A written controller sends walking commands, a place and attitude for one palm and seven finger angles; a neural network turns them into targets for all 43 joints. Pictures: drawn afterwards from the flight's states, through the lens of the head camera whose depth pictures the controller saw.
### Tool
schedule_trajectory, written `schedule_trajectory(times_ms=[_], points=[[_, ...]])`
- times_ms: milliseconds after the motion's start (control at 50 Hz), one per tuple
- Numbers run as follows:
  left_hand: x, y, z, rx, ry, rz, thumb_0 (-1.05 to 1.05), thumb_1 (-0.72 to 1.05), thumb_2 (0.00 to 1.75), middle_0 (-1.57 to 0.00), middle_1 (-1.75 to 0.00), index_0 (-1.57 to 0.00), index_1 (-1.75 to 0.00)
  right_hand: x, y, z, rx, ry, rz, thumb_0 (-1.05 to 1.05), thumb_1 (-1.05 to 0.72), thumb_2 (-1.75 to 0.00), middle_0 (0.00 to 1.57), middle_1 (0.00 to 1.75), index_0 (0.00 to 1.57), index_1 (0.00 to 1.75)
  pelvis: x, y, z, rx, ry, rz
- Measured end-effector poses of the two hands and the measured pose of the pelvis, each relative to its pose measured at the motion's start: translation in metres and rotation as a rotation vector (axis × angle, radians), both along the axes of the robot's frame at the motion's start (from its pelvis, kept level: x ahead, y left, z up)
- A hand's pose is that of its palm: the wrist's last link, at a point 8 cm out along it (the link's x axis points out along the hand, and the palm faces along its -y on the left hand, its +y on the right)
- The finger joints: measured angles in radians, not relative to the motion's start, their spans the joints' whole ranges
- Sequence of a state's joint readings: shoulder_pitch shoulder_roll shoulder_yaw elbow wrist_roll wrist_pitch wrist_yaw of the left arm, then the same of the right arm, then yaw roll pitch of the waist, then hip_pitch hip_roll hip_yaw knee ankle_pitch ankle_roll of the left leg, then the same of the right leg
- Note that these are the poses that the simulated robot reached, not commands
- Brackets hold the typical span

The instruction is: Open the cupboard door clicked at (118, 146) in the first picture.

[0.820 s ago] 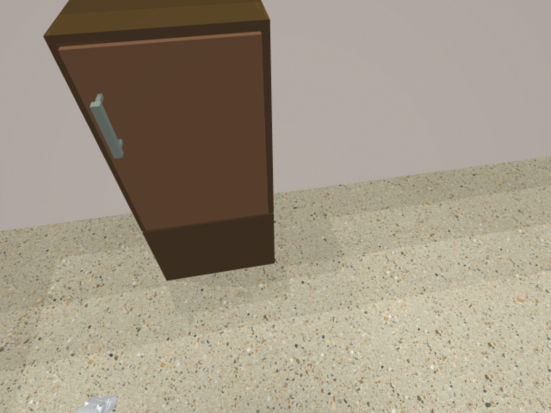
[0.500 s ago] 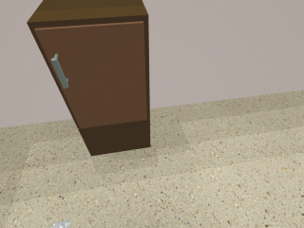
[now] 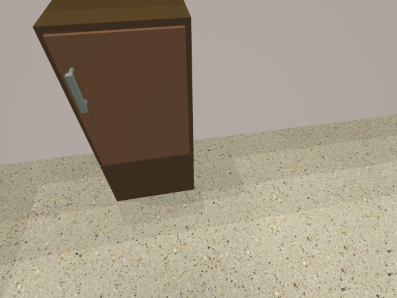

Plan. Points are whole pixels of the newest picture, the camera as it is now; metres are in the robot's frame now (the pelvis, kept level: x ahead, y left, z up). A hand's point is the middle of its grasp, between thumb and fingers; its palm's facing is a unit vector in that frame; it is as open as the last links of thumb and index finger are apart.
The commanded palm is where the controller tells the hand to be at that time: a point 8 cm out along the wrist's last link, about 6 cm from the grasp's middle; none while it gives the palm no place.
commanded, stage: stand and wait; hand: left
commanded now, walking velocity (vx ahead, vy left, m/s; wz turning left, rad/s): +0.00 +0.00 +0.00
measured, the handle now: (78, 90) +0.71 +0.45 +0.01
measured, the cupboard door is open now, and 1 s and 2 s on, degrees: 0 0 0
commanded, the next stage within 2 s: look at it before walking up in 0.02 s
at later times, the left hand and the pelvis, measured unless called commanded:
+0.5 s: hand out of the picture +0.08 +0.25 -0.16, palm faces -0.03 -0.94 -0.33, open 7.4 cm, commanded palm none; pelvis +0.00 +0.01 +0.00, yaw +0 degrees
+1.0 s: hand out of the picture +0.07 +0.24 -0.16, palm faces +0.02 -0.95 -0.31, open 7.4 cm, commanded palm none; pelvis +0.00 +0.01 +0.00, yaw +2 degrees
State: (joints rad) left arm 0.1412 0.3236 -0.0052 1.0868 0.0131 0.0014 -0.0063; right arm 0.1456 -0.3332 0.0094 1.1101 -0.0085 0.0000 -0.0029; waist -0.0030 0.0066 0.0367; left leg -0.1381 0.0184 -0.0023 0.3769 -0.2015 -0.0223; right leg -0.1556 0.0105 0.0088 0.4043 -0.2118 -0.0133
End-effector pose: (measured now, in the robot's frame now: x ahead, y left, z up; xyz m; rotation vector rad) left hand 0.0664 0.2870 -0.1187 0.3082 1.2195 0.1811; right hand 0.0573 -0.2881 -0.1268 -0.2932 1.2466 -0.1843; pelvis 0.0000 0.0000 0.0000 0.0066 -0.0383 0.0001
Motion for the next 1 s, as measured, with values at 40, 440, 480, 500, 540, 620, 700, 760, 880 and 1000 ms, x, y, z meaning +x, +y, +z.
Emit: schedule_trajectory(times_ms=[40,440,480,500,540,620,700,760,880,1000], points=[[0.001,0.0,0.0,-0.001,-0.002,-0.002,0.01,0.91,0.9,-0.2,-0.3,-0.2,-0.3,-0.001,0.001,0.0,0.002,0.0,-0.002,0.0,-0.9,-0.9,0.21,0.3,0.2,0.3,0.0,0.001,0.0,0.0,0.0,-0.001],[0.008,0.005,0.0,-0.003,-0.004,-0.008,0.01,0.91,0.9,-0.2,-0.3,-0.2,-0.3,0.006,0.005,0.003,-0.001,-0.008,-0.001,0.0,-0.9,-0.9,0.21,0.3,0.2,0.3,0.003,0.005,0.001,0.0,0.009,-0.004],[0.008,0.005,0.0,-0.003,-0.003,-0.007,0.01,0.91,0.9,-0.2,-0.3,-0.2,-0.3,0.008,0.005,0.003,-0.003,-0.011,-0.001,0.0,-0.9,-0.9,0.21,0.3,0.2,0.3,0.004,0.006,0.001,0.0,0.009,-0.004],[0.008,0.006,0.0,-0.003,-0.004,-0.007,0.01,0.91,0.9,-0.2,-0.3,-0.2,-0.3,0.009,0.005,0.003,-0.004,-0.013,-0.001,0.0,-0.9,-0.9,0.21,0.3,0.2,0.3,0.005,0.006,0.001,0.0,0.009,-0.004],[0.009,0.006,0.0,-0.002,-0.005,-0.006,0.01,0.91,0.9,-0.2,-0.3,-0.2,-0.3,0.012,0.005,0.004,-0.005,-0.017,0.0,0.0,-0.9,-0.9,0.21,0.3,0.2,0.3,0.005,0.006,0.001,0.0,0.007,-0.004],[0.01,0.007,0.0,-0.001,-0.007,-0.006,0.01,0.91,0.9,-0.2,-0.3,-0.2,-0.3,0.017,0.005,0.005,-0.008,-0.027,0.002,0.0,-0.9,-0.9,0.21,0.3,0.2,0.3,0.007,0.006,0.001,-0.001,0.006,-0.005],[0.012,0.008,0.001,0.0,-0.007,-0.007,0.01,0.91,0.9,-0.2,-0.3,-0.2,-0.3,0.021,0.006,0.006,-0.008,-0.034,0.005,0.0,-0.9,-0.9,0.21,0.3,0.2,0.3,0.007,0.007,0.002,-0.001,0.007,-0.006],[0.012,0.009,0.001,0.001,-0.007,-0.007,0.01,0.91,0.9,-0.2,-0.3,-0.2,-0.3,0.022,0.006,0.007,-0.008,-0.036,0.008,0.0,-0.9,-0.9,0.21,0.3,0.2,0.3,0.008,0.007,0.002,-0.001,0.007,-0.005],[0.012,0.01,0.001,0.005,-0.017,0.01,0.01,0.91,0.9,-0.2,-0.3,-0.2,-0.3,0.024,0.008,0.005,-0.006,-0.026,0.02,0.0,-0.9,-0.9,0.21,0.3,0.2,0.3,0.007,0.007,0.001,0.0,0.01,0.014],[0.0,-0.001,-0.008,-0.018,-0.009,0.047,0.0,0.91,0.9,-0.2,-0.29,-0.2,-0.3,0.019,0.025,-0.006,0.03,0.005,0.035,0.0,-0.9,-0.9,0.21,0.3,0.2,0.3,0.004,0.008,-0.003,0.0,0.014,0.039]])
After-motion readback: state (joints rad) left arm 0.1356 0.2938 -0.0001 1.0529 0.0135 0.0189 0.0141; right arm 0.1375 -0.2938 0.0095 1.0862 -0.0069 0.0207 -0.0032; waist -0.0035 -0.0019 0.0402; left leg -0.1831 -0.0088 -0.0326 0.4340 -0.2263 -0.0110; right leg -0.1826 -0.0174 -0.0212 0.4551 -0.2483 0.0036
